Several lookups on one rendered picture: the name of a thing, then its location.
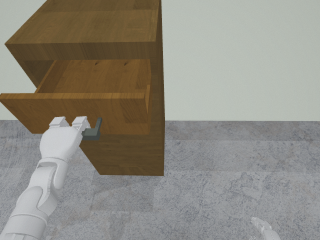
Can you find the left robot hand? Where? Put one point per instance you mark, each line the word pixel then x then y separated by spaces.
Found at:
pixel 62 140

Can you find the drawer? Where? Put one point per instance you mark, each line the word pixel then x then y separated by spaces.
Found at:
pixel 119 91

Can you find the handle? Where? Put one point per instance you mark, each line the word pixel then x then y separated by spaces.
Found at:
pixel 92 134

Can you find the cabinet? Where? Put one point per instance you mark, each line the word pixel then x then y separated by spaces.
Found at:
pixel 102 30

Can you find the right robot hand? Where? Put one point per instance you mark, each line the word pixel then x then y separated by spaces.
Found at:
pixel 265 229

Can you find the robot left forearm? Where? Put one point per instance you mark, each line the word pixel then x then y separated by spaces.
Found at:
pixel 34 206

